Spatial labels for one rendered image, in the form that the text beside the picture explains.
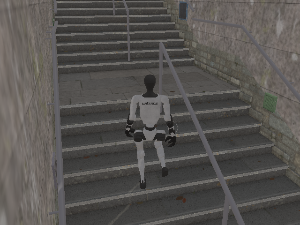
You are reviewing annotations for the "stairs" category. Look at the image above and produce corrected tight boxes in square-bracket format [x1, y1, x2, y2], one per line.
[55, 0, 194, 74]
[60, 92, 300, 225]

